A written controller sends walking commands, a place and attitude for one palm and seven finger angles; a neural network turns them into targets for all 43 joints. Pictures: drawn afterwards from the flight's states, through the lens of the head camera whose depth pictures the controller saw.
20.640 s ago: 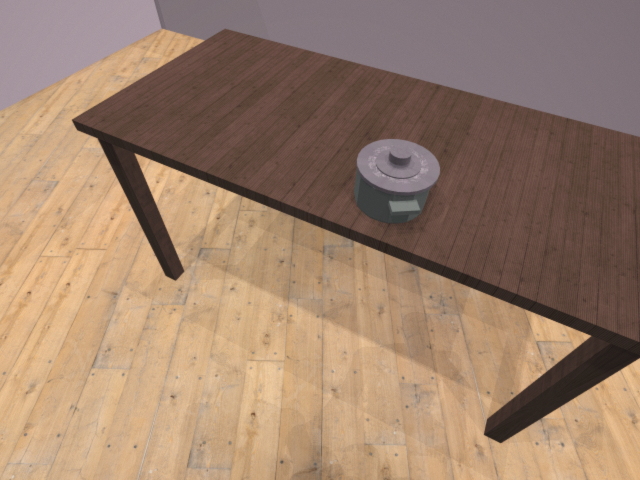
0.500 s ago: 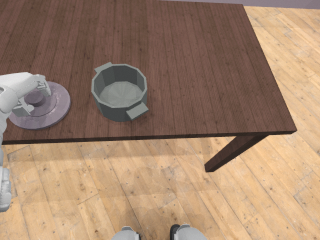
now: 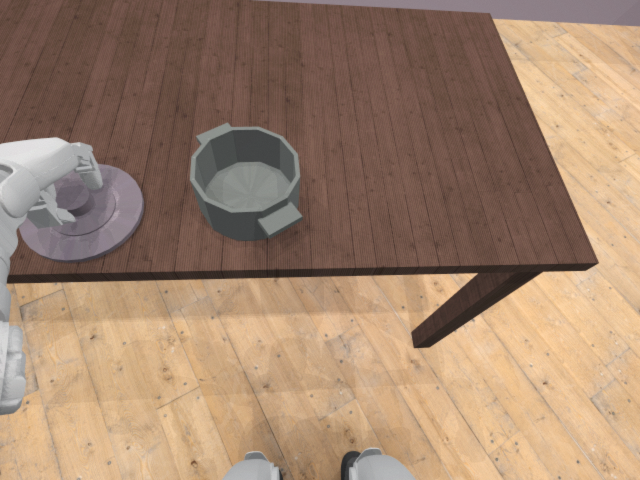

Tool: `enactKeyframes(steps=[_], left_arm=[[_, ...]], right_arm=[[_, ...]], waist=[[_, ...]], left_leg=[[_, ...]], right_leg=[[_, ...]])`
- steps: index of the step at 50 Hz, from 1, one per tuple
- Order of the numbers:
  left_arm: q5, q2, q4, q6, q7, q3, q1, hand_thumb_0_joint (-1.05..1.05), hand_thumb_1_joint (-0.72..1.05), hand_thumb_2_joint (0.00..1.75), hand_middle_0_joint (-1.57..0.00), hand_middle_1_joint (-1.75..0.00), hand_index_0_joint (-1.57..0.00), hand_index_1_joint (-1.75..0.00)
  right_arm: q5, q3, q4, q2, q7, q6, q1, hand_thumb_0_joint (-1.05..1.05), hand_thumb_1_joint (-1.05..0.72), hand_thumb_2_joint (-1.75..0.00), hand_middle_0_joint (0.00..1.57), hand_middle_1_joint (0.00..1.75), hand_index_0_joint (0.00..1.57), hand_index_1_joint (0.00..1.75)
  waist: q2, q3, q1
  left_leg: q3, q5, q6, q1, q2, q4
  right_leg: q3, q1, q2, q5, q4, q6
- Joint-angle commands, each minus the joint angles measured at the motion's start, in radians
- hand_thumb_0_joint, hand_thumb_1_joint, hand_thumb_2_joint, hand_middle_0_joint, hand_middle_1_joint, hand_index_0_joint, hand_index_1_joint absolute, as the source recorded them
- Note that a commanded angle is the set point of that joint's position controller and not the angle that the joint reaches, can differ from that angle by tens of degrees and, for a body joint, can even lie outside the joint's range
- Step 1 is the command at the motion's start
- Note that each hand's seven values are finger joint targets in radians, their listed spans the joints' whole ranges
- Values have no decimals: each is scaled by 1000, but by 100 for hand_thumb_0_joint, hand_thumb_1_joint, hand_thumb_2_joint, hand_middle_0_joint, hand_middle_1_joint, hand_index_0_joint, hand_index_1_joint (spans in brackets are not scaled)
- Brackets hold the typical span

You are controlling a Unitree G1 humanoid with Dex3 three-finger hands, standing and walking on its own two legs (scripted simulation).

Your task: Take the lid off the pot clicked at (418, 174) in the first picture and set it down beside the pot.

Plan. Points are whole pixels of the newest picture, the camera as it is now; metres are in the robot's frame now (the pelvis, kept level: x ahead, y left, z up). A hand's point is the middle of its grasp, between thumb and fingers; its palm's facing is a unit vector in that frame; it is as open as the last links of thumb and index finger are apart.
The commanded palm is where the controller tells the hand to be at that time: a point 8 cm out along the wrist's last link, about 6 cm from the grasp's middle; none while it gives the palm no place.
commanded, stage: open the fingers wide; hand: left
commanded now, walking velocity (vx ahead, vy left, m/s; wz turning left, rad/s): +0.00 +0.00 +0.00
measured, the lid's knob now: (75, 200) +0.48 +0.31 -0.01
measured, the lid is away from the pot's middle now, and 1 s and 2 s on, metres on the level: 0.23 0.23 0.23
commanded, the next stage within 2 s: raise the empty hand in 0.50 s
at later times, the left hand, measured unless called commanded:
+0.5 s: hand (44, 210) +0.44 +0.32 +0.02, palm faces -0.50 -0.13 -0.86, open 10.7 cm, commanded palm +0.48 +0.32 +0.07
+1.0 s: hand (22, 191) +0.45 +0.33 +0.05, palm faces -0.48 -0.13 -0.87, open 10.8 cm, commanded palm +0.48 +0.33 +0.12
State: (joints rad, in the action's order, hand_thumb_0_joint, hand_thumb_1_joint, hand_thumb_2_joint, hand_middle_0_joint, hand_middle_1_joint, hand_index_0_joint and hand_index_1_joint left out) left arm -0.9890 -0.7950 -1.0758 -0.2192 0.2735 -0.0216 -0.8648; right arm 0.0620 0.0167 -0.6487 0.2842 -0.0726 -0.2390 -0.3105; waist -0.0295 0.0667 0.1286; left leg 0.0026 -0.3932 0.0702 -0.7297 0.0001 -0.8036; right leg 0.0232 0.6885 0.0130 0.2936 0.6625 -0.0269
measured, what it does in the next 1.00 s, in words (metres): stands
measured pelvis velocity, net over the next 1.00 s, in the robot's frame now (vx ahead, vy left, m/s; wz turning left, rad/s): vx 0.01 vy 0.01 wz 0.00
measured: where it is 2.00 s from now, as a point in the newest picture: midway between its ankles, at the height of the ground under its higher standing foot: outside the picture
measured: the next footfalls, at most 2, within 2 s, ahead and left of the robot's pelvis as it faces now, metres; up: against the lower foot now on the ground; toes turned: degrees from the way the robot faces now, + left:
none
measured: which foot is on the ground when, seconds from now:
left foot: down 0.00-1.00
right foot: down 0.00-1.00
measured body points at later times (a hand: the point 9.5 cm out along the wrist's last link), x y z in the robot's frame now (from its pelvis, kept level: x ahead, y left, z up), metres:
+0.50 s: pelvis +0.00 +0.00 +0.00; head +0.12 +0.02 +0.43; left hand +0.46 +0.33 +0.07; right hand +0.02 -0.28 -0.11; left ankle -0.02 +0.07 -0.71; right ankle +0.01 -0.15 -0.71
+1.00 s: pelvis +0.01 +0.01 +0.01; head +0.11 +0.03 +0.44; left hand +0.47 +0.34 +0.10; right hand +0.03 -0.27 -0.11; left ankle -0.02 +0.07 -0.71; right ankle +0.01 -0.15 -0.71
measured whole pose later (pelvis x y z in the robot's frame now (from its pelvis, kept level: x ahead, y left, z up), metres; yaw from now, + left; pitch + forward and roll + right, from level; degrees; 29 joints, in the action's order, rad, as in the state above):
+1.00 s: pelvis +0.01 +0.01 +0.01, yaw +0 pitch +16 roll -4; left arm -0.96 -0.81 -1.05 -0.20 0.33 -0.01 -0.87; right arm 0.08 0.02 -0.66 0.28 -0.07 -0.24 -0.31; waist -0.03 0.06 0.11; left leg 0.01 -0.38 0.08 -0.65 0.01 -0.75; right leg 0.02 0.60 0.01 0.27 0.59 -0.03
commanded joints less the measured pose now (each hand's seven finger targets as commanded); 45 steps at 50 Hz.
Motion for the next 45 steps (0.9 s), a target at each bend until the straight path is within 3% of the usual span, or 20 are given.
enactKeyframes(steps=[1, 4, 7, 9, 11, 13, 16, 18, 21, 23, 25, 27, 29, 34, 35, 37, 39, 40, 43, 45], left_arm=[[24, -292, 163, 4, -39, -60, -408, 0, 29, 44, -45, -106, -36, -103], [17, -362, 175, -3, -47, -110, -395, 0, 24, 41, -39, -105, -33, -103], [19, -308, 144, 13, -46, -61, -406, 0, 19, 38, -33, -103, -30, -102], [22, -339, 219, 1, -39, -92, -417, 0, 15, 35, -29, -102, -28, -102], [23, -362, 220, -7, -40, -120, -387, 0, 14, 34, -27, -102, -27, -102], [29, -334, 166, -5, -38, -104, -351, 0, 14, 34, -27, -101, -27, -101], [26, -344, 126, 4, -43, -96, -339, 0, 13, 35, -27, -101, -27, -101], [24, -358, 190, -8, -38, -104, -374, 0, 13, 35, -27, -101, -27, -101], [31, -334, 139, -6, -29, -76, -377, 0, 13, 35, -27, -101, -27, -101], [30, -389, 210, -25, -24, -120, -392, 0, 14, 34, -27, -101, -27, -101], [34, -332, 201, -24, -20, -78, -402, 0, 14, 32, -26, -102, -26, -102], [34, -367, 188, -30, -23, -117, -358, 0, 15, 31, -26, -102, -26, -102], [38, -332, 189, -30, -22, -90, -364, 0, 15, 30, -26, -103, -26, -103], [35, -365, 231, -26, -27, -107, -399, 0, 16, 29, -26, -103, -26, -103], [38, -358, 200, -17, -29, -97, -407, 0, 16, 29, -26, -103, -26, -103], [35, -389, 191, -12, -28, -116, -393, 0, 16, 29, -26, -103, -26, -103], [39, -389, 269, -14, -22, -115, -446, 0, 16, 29, -26, -103, -26, -103], [38, -366, 256, -10, -18, -105, -420, 0, 16, 29, -26, -103, -26, -103], [53, -360, 214, -2, 1, -110, -383, 0, 16, 29, -26, -103, -26, -103], [53, -316, 180, 13, 13, -60, -400, 0, 16, 29, -26, -103, -26, -103]], right_arm=[[-3, -69, 39, 195, -8, -3, -144, 0, -90, -90, 20, 30, 20, 30], [-3, -65, 52, 198, -12, -5, -141, 0, -90, -90, 20, 30, 20, 30], [2, -63, 43, 194, -7, -3, -136, 0, -90, -90, 20, 30, 20, 30], [-3, -67, 49, 194, -7, -4, -143, 0, -90, -90, 20, 30, 20, 30], [-2, -69, 51, 190, -8, -3, -135, 0, -90, -90, 20, 30, 20, 30], [-1, -66, 51, 192, -11, -3, -135, 0, -90, -90, 20, 30, 20, 30], [3, -61, 53, 194, -6, -5, -131, 0, -90, -90, 20, 30, 20, 30], [2, -64, 58, 195, -10, -5, -127, 0, -90, -90, 20, 30, 20, 30], [5, -61, 49, 195, -12, -3, -127, 0, -90, -90, 20, 30, 20, 30], [3, -62, 59, 198, -19, -2, -127, 0, -90, -90, 20, 30, 20, 30], [2, -65, 39, 195, -17, 0, -128, 0, -90, -90, 20, 30, 20, 30], [1, -66, 48, 197, -17, -1, -132, 0, -90, -90, 20, 30, 20, 30], [-1, -66, 44, 197, -16, -4, -129, 0, -90, -90, 20, 30, 20, 30], [1, -68, 49, 197, -14, -8, -122, 0, -90, -90, 20, 30, 20, 30], [5, -65, 42, 196, -13, -4, -120, 0, -90, -90, 20, 30, 20, 30], [8, -62, 53, 198, -19, -2, -121, 0, -90, -90, 20, 30, 20, 30], [8, -65, 45, 196, -21, 1, -116, 0, -90, -90, 20, 30, 20, 30], [6, -67, 48, 191, -20, 3, -118, 0, -90, -90, 20, 30, 20, 30], [12, -64, 51, 193, -16, 7, -117, 0, -90, -90, 20, 30, 20, 30], [14, -63, 45, 197, -12, 4, -119, 0, -90, -90, 20, 30, 20, 30]], waist=[[-143, 442, 8], [-129, 484, -4], [-139, 420, 5], [-185, 501, -7], [-184, 500, -13], [-122, 459, -4], [-104, 410, -4], [-143, 459, -10], [-128, 397, 8], [-165, 477, -10], [-184, 443, 6], [-155, 453, -7], [-141, 455, 1], [-174, 477, -6], [-169, 437, 1], [-129, 449, -3], [-218, 497, -11], [-221, 490, -10], [-158, 453, -18], [-128, 399, -1]], left_leg=[[-63, 622, -23, 479, -3, 51], [-52, 602, -12, 453, 10, 50], [-46, 549, -13, 428, 4, 60], [-60, 646, -20, 509, 2, 56], [-59, 665, -23, 512, 1, 51], [-51, 643, -11, 462, 5, 55], [-35, 546, -6, 398, 14, 60], [-36, 576, -3, 433, 15, 61], [-31, 500, -2, 399, 10, 60], [-40, 572, -3, 445, 11, 58], [-48, 599, -12, 479, -1, 51], [-50, 602, -11, 463, 6, 48], [-49, 633, -10, 466, 4, 46], [-50, 612, -11, 489, 8, 56], [-46, 574, -12, 473, 2, 61], [-45, 530, -3, 444, 13, 70], [-58, 624, -17, 538, 1, 76], [-61, 655, -21, 556, 2, 75], [-64, 679, -19, 537, 2, 90], [-61, 611, -17, 506, 2, 105]], right_leg=[[57, -22, 74, -211, -35, 69], [46, -85, 72, -248, -30, 69], [51, -56, 72, -214, -35, 71], [49, -70, 73, -241, -35, 72], [51, -81, 72, -251, -36, 72], [50, -84, 72, -265, -40, 69], [44, -96, 73, -243, -41, 69], [39, -110, 69, -260, -43, 72], [43, -76, 71, -213, -42, 69], [38, -106, 68, -247, -39, 73], [47, -49, 70, -222, -41, 71], [47, -69, 72, -231, -40, 72], [47, -64, 73, -251, -38, 69], [44, -80, 71, -240, -46, 71], [45, -69, 70, -218, -49, 70], [44, -104, 70, -220, -56, 69], [44, -101, 65, -241, -58, 73], [50, -86, 69, -239, -65, 72], [53, -108, 69, -256, -79, 70], [54, -88, 69, -225, -92, 66]])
